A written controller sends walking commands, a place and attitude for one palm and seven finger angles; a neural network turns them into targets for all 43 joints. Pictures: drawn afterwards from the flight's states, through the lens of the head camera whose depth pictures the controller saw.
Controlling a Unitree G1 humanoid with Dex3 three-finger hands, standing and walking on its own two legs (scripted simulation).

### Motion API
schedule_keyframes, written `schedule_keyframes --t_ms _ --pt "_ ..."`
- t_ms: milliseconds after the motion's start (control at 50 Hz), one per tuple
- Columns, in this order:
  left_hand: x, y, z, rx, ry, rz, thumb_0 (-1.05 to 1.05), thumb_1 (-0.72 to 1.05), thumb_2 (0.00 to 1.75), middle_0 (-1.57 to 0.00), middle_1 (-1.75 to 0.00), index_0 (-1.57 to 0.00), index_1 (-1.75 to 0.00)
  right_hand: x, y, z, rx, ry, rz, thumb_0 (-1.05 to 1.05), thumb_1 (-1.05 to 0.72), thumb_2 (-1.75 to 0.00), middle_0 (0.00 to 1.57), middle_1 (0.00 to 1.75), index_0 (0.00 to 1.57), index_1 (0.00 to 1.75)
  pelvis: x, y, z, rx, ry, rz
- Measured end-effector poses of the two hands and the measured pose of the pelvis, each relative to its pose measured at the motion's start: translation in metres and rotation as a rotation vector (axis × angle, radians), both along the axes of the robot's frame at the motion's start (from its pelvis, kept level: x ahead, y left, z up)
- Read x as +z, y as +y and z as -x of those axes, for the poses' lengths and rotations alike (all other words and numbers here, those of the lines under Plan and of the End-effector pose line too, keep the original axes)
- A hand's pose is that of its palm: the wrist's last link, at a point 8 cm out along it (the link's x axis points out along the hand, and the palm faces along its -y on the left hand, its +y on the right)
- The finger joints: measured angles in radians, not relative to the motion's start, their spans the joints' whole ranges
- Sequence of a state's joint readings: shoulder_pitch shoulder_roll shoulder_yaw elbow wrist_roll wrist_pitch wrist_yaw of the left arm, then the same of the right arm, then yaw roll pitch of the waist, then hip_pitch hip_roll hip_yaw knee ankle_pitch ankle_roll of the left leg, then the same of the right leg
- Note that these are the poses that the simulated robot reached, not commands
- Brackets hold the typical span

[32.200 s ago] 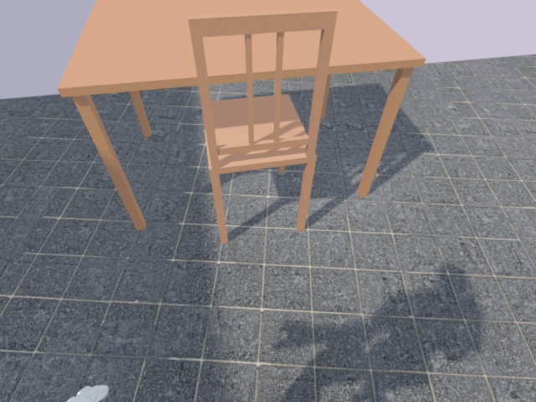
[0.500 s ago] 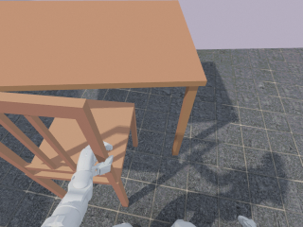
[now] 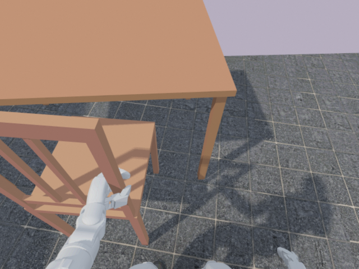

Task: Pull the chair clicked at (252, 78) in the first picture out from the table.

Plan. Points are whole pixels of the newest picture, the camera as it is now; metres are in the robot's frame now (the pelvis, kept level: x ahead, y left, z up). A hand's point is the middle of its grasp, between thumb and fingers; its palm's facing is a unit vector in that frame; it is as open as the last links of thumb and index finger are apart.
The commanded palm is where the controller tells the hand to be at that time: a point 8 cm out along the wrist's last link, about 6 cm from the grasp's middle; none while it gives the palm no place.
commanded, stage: step backward, pulling the chair out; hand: left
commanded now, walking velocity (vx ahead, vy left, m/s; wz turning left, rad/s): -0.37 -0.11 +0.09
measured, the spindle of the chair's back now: (30, 174) +0.34 +0.39 -0.04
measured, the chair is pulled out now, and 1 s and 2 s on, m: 0.16 0.30 0.50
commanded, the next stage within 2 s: stop walking, hand still on the chair in 1.92 s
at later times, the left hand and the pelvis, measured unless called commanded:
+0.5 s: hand (133, 212) +0.25 +0.12 -0.06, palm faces +0.04 -0.97 -0.22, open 6.0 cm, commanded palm +0.23 +0.17 -0.07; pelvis -0.04 -0.02 +0.01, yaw +1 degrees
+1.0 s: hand (136, 257) +0.16 +0.10 -0.06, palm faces -0.03 -0.98 -0.20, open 6.1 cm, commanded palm +0.14 +0.14 -0.06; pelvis -0.13 -0.02 +0.00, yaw +5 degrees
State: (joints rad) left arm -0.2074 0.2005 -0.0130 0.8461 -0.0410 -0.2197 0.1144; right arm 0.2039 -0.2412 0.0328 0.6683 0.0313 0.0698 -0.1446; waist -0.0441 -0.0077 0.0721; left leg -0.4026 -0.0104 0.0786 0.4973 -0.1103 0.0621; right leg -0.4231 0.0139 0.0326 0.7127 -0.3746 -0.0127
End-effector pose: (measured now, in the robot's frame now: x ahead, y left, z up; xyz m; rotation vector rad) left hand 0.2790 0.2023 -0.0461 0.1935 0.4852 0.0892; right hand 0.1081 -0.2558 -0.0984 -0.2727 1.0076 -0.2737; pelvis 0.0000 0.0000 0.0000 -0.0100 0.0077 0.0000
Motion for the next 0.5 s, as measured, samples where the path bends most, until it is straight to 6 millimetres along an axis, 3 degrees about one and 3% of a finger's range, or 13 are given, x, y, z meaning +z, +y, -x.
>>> schedule_keyframes --t_ms 200,340,440,500 --pt "0.002 -0.007 0.013 0.062 0.027 0.008 0.08 0.57 0.75 -0.24 -1.09 -0.5 -1.44 0.0 0.012 0.0 0.071 -0.05 -0.09 0.01 -0.9 -0.9 0.2 0.3 0.2 0.3 0.006 -0.022 0.015 -0.049 0.0 0.002" --pt "0.003 -0.022 0.032 0.088 0.036 -0.003 0.08 0.55 0.75 -0.27 -1.05 -0.5 -1.44 -0.012 -0.022 0.025 0.001 -0.021 -0.105 0.01 -0.9 -0.9 0.2 0.3 0.2 0.3 0.004 -0.039 0.029 -0.055 -0.005 -0.003" --pt "0.004 -0.032 0.043 0.058 0.055 0.002 0.08 0.56 0.72 -0.24 -1.08 -0.5 -1.44 0.0 -0.044 0.041 -0.01 0.026 -0.018 0.01 -0.91 -0.9 0.2 0.3 0.2 0.3 0.012 -0.034 0.033 -0.026 0.033 -0.042" --pt "0.003 -0.033 0.045 0.009 0.039 -0.012 0.06 0.55 0.72 -0.23 -1.13 -0.5 -1.44 -0.001 -0.049 0.042 0.012 0.028 0.036 0.01 -0.91 -0.9 0.2 0.3 0.2 0.3 0.006 -0.025 0.04 0.017 0.049 -0.023"
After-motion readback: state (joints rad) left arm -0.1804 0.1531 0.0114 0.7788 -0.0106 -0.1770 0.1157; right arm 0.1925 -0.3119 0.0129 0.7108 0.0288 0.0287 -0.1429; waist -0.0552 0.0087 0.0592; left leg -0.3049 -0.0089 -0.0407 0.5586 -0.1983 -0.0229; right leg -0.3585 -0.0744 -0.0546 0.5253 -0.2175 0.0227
